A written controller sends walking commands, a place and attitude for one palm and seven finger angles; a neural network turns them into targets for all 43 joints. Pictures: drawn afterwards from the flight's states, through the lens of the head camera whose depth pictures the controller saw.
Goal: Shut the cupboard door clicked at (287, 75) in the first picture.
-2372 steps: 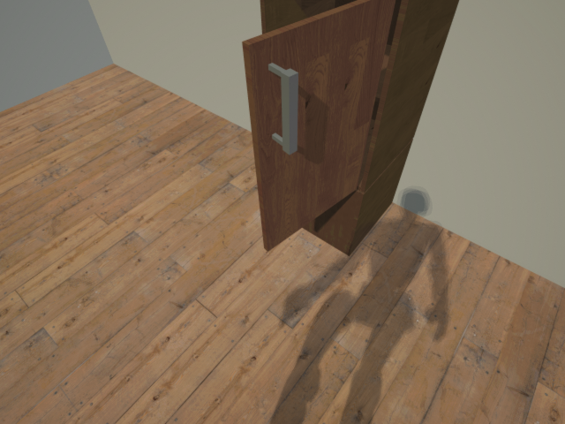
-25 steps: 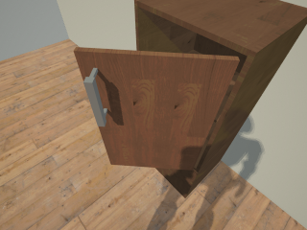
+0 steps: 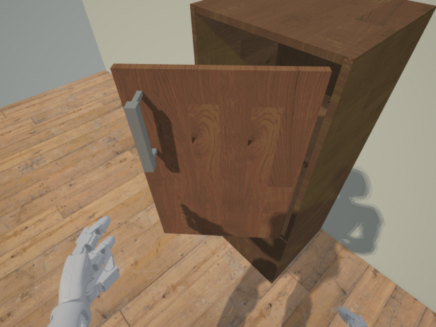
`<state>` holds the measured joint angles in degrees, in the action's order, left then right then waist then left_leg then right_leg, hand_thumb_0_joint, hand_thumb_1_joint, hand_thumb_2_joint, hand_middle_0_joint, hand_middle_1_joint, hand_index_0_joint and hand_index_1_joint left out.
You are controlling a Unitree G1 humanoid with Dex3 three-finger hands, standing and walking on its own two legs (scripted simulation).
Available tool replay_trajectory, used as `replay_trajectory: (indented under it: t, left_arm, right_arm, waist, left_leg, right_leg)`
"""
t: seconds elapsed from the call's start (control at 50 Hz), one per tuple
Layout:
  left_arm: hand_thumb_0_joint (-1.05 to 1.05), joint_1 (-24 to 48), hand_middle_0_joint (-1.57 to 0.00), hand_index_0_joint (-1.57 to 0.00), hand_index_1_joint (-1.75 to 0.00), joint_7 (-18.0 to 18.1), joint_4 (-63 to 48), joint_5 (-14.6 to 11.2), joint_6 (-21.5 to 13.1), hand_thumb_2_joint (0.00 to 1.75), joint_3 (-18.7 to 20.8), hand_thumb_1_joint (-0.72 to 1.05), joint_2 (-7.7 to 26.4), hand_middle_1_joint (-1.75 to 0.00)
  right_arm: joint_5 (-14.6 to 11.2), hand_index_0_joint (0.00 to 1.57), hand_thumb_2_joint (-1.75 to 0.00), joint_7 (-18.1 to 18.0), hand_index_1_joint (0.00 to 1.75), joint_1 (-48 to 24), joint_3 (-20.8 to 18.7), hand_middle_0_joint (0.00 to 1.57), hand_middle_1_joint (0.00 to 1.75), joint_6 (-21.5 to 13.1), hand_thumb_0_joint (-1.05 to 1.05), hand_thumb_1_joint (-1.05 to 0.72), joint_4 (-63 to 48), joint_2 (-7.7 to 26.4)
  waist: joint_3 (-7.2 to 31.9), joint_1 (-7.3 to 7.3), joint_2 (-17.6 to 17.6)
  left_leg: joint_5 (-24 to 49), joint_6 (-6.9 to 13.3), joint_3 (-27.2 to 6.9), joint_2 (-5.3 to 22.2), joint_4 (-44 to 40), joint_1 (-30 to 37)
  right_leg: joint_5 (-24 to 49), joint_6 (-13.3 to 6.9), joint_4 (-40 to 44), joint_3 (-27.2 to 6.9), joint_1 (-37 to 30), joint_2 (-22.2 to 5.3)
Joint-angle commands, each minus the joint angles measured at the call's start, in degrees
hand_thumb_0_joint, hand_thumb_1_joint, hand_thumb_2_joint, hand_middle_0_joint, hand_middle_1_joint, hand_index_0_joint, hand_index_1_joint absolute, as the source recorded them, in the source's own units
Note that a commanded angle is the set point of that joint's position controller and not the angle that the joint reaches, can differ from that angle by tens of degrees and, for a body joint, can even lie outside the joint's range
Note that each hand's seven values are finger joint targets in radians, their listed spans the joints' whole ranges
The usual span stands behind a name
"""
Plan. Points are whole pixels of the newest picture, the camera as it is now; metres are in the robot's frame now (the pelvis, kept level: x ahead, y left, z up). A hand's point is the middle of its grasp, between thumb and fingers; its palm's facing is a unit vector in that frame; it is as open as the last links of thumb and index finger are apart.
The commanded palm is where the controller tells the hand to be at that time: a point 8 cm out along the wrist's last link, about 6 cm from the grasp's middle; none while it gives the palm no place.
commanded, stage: raise the hand and make a fist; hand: left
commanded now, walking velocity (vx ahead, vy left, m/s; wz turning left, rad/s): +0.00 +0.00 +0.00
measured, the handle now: (144, 133) +0.45 +0.17 +0.13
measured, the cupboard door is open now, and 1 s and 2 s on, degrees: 44 44 44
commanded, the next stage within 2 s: bring the fist close to the handle in 1.72 s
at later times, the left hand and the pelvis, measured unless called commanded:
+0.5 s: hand (123, 286) +0.19 +0.17 +0.02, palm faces -0.17 -0.99 -0.03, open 4.8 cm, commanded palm +0.15 +0.24 +0.03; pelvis -0.03 +0.00 -0.05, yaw +0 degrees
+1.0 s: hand (81, 259) +0.20 +0.21 +0.10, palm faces +0.02 -1.00 -0.06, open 3.2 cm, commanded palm +0.18 +0.25 +0.10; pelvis -0.01 +0.02 -0.02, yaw +0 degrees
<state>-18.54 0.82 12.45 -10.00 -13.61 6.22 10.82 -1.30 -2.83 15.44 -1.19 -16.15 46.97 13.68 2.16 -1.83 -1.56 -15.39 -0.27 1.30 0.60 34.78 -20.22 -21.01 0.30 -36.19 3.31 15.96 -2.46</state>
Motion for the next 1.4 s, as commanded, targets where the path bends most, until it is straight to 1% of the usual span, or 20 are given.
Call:
replay_trajectory:
  t: [0.0, 0.04, 0.08, 0.14, 0.22, 0.24, 0.32, 0.38, 0.44, 0.48, 0.54, 0.62, 0.7, 0.76, 0.84, 1.0, 1.06, 1.14, 1.26, 1.38]
  left_arm:
    - [0.0, -17.73, -0.38, -0.38, -0.5, -12.36, 6.27, -4.71, -15.29, 0.9, 3.16, 0.9, -0.4, -0.5]
    - [0.0, -18.2, -0.42, -0.42, -0.54, -20.57, 7.38, -6.23, -21.16, 0.9, 7.23, 0.9, 4.77, -0.54]
    - [0.0, -15.02, -0.46, -0.46, -0.58, -24.11, -0.33, -7.28, -21.08, 0.9, 10.92, 0.9, 10.14, -0.58]
    - [0.0, -3.74, -0.51, -0.51, -0.64, -22.05, -16.26, -9.4, -18.56, 0.9, 14.61, 0.9, 15.21, -0.64]
    - [0.0, 6.72, -0.58, -0.58, -0.72, -16.1, -38.86, -8.43, -22.35, 0.9, 8.17, 0.9, 12.0, -0.72]
    - [0.0, 10.17, -0.6, -0.6, -0.74, -15.64, -40.51, -7.86, -22.95, 0.9, 5.26, 0.9, 10.72, -0.74]
    - [0.0, 7.08, -0.68, -0.68, -0.82, -18.72, -32.22, -7.3, -19.22, 0.9, -1.25, 0.9, 7.74, -0.82]
    - [0.0, 1.58, -0.73, -0.73, -0.88, -21.86, -23.22, -6.83, -8.52, 0.9, 0.6, 0.9, 9.89, -0.88]
    - [0.0, -5.42, -0.79, -0.79, -0.94, -21.1, -21.54, -7.55, 1.59, 0.9, 9.94, 0.9, 15.31, -0.94]
    - [0.0, -7.21, -0.82, -0.82, -0.98, -18.45, -28.94, -10.05, 3.72, 0.9, 13.7, 0.9, 14.58, -0.98]
    - [0.0, -5.9, -0.88, -0.88, -1.04, -12.84, -37.89, -11.44, 0.77, 0.9, 16.36, 0.9, 14.11, -1.04]
    - [0.0, -5.1, -0.95, -0.95, -1.12, -12.16, -38.28, -8.62, -5.34, 0.9, 7.16, 0.9, 8.42, -1.12]
    - [0.0, -3.31, -1.02, -1.02, -1.2, -16.35, -36.21, -7.32, -4.34, 0.9, 0.86, 0.9, 6.96, -1.2]
    - [0.0, -1.73, -1.08, -1.08, -1.26, -17.31, -37.58, -7.23, -1.3, 0.9, 4.3, 0.9, 11.28, -1.26]
    - [0.0, 0.98, -1.15, -1.15, -1.34, -14.15, -42.75, -7.83, -0.32, 0.9, 12.81, 0.9, 17.18, -1.34]
    - [0.0, 3.71, -1.3, -1.3, -1.5, -15.62, -36.88, -9.45, 5.12, 0.9, 5.7, 0.9, 9.79, -1.5]
    - [0.0, 5.11, -1.3, -1.3, -1.5, -17.51, -35.42, -8.7, 9.42, 0.9, 5.31, 0.9, 10.91, -1.5]
    - [0.0, 11.88, -1.3, -1.3, -1.5, -16.59, -39.74, -9.25, 10.68, 0.9, 12.5, 0.9, 17.74, -1.5]
    - [0.0, 15.75, -1.3, -1.3, -1.5, -14.62, -40.38, -9.91, 8.53, 0.9, 12.92, 0.9, 15.5, -1.5]
    - [0.0, 11.04, -1.3, -1.3, -1.5, -18.64, -30.65, -9.92, 16.2, 0.9, 8.27, 0.9, 12.02, -1.5]
  right_arm:
    - [0.6, 0.2, -0.9, 1.52, 0.3, -7.93, -3.42, 0.2, 0.3, -3.44, 0.0, -0.9, -13.35, 6.46]
    - [-0.02, 0.2, -0.9, 2.87, 0.3, -8.33, -4.15, 0.2, 0.3, -2.91, 0.0, -0.9, -16.84, 7.21]
    - [-0.46, 0.2, -0.9, 2.8, 0.3, -10.0, -4.27, 0.2, 0.3, -2.21, 0.0, -0.9, -21.52, 7.86]
    - [-0.64, 0.2, -0.9, 1.34, 0.3, -10.09, -3.56, 0.2, 0.3, -1.31, 0.0, -0.9, -25.31, 7.41]
    - [-0.12, 0.2, -0.9, -0.01, 0.3, -6.82, -2.3, 0.2, 0.3, -2.9, 0.0, -0.9, -25.02, 6.19]
    - [-0.03, 0.2, -0.9, -0.5, 0.3, -6.06, -1.82, 0.2, 0.3, -3.22, 0.0, -0.9, -23.98, 6.41]
    - [-0.96, 0.2, -0.9, -2.24, 0.3, -4.34, -1.23, 0.2, 0.3, -4.1, 0.0, -0.9, -21.84, 7.78]
    - [-2.17, 0.2, -0.9, -3.07, 0.3, -4.36, -1.04, 0.2, 0.3, -2.89, 0.0, -0.9, -23.0, 8.0]
    - [-2.61, 0.2, -0.9, -3.1, 0.3, -6.32, -1.41, 0.2, 0.3, -0.82, 0.0, -0.9, -25.75, 7.11]
    - [-2.22, 0.2, -0.9, -2.75, 0.3, -7.54, -0.99, 0.2, 0.3, 0.37, 0.0, -0.9, -27.5, 5.24]
    - [-1.28, 0.2, -0.9, -2.15, 0.3, -7.21, -0.26, 0.2, 0.3, 0.27, 0.0, -0.9, -27.49, 4.3]
    - [-0.79, 0.2, -0.9, -0.54, 0.3, -4.18, -0.12, 0.2, 0.3, -1.11, 0.0, -0.9, -25.49, 5.28]
    - [-1.57, 0.2, -0.9, -0.69, 0.3, -2.97, -0.34, 0.2, 0.3, -2.55, 0.0, -0.9, -24.9, 7.1]
    - [-2.09, 0.2, -0.9, -1.59, 0.3, -3.72, -0.34, 0.2, 0.3, -2.67, 0.0, -0.9, -25.06, 7.66]
    - [-1.81, 0.2, -0.9, -2.17, 0.3, -5.1, 0.22, 0.2, 0.3, -2.03, 0.0, -0.9, -25.15, 6.78]
    - [-2.65, 0.2, -0.9, -1.36, 0.3, -5.86, 1.66, 0.2, 0.3, -1.96, 0.0, -0.9, -24.38, 6.77]
    - [-2.86, 0.2, -0.9, -1.59, 0.3, -5.93, 1.7, 0.2, 0.3, -1.8, 0.0, -0.9, -24.47, 7.17]
    - [-2.47, 0.2, -0.9, -2.4, 0.3, -7.3, 2.17, 0.2, 0.3, -1.59, 0.0, -0.9, -24.4, 7.3]
    - [-2.49, 0.2, -0.9, -1.92, 0.3, -8.42, 2.87, 0.2, 0.3, -2.64, 0.0, -0.9, -22.8, 6.03]
    - [-3.54, 0.2, -0.9, -1.96, 0.3, -8.75, 2.51, 0.2, 0.3, -2.45, 0.0, -0.9, -22.17, 7.03]
  waist:
    - [-4.76, 4.92, 20.38]
    - [0.46, 6.09, 16.79]
    - [6.91, 7.12, 6.79]
    - [11.85, 6.4, -4.07]
    - [15.65, 1.32, -10.32]
    - [13.34, -0.78, -6.78]
    - [6.88, -3.24, -2.68]
    - [5.75, -0.6, 1.24]
    - [11.37, 4.79, 3.04]
    - [14.9, 6.63, 2.96]
    - [15.5, 7.63, -0.65]
    - [10.77, 3.34, -1.56]
    - [8.24, 1.02, -1.99]
    - [9.44, 1.73, -0.51]
    - [12.62, 4.49, -3.78]
    - [3.89, 3.01, -3.78]
    - [3.81, 3.2, -0.57]
    - [5.94, 4.24, 0.14]
    - [7.56, 4.45, -3.19]
    - [-0.13, 4.46, 1.74]
  left_leg:
    - [-1.55, -0.7, -1.1, -1.87, 7.09, -14.3]
    - [-2.09, -1.24, -0.24, -2.38, 12.09, -17.79]
    - [-3.45, -0.28, 1.67, -3.27, 14.62, -18.59]
    - [-7.2, 0.68, 1.21, -2.57, 15.7, -17.43]
    - [-7.28, 1.95, -2.04, -0.81, 17.48, -11.5]
    - [-8.72, 2.19, -3.0, -0.32, 18.15, -12.77]
    - [-10.81, 2.32, -4.46, 0.4, 18.52, -15.91]
    - [-11.43, 2.24, -3.79, -0.2, 16.11, -17.96]
    - [-6.96, 2.11, -3.15, -0.84, 12.88, -14.82]
    - [-1.87, 1.67, -2.52, -0.91, 11.39, -11.64]
    - [3.96, 1.12, -3.11, -0.71, 9.2, -8.41]
    - [6.14, 1.05, -3.29, -0.07, 9.52, -6.74]
    - [0.79, 1.37, -4.11, 0.15, 8.37, -6.51]
    - [-1.94, 1.77, -4.34, -0.03, 6.57, -5.51]
    - [1.17, 1.32, -4.55, 0.03, 4.11, -1.76]
    - [0.33, 1.15, -3.37, 0.01, 0.35, -0.32]
    - [0.92, 1.81, -3.06, -0.18, -0.52, 0.57]
    - [0.98, 1.94, -2.84, -0.53, -1.87, 2.93]
    - [4.83, 1.59, -2.19, -0.69, -3.83, 7.08]
    - [1.1, 1.95, -1.43, -0.97, -5.13, 4.86]
  right_leg:
    - [-1.4, -0.74, -2.65, 1.15, 19.53, 1.92]
    - [0.55, -1.35, -6.68, -2.88, 18.05, 0.3]
    - [-2.84, -1.33, -7.75, -5.53, 17.22, -0.32]
    - [-13.21, -1.23, -8.17, -6.85, 19.99, 0.64]
    - [-8.53, -1.78, -11.06, -4.76, 25.03, 2.56]
    - [-9.01, -1.56, -11.71, -4.31, 27.13, 3.17]
    - [-9.84, -1.18, -10.31, -3.84, 28.44, 3.86]
    - [-12.86, -0.64, -6.05, -5.2, 24.39, 2.93]
    - [-9.93, -0.64, -5.02, -4.92, 16.62, 2.09]
    - [-2.53, -0.55, -6.45, -2.82, 12.17, 2.13]
    - [7.3, -1.31, -9.26, 1.07, 9.83, 3.7]
    - [10.38, -1.07, -10.03, 1.95, 15.32, 4.42]
    - [5.53, -0.9, -7.6, 1.15, 16.59, 3.98]
    - [2.95, -0.91, -5.37, 0.54, 14.07, 3.51]
    - [5.73, -1.46, -5.22, 1.33, 9.56, 3.7]
    - [7.11, -1.04, 0.17, 1.54, 8.32, 3.89]
    - [8.05, -0.74, 2.47, 0.68, 6.17, 3.39]
    - [6.15, -0.75, 4.8, -0.11, 3.47, 3.19]
    - [10.09, -0.98, 6.08, 0.63, 0.58, 3.35]
    - [5.95, -0.14, 10.54, -1.26, 2.23, 2.44]
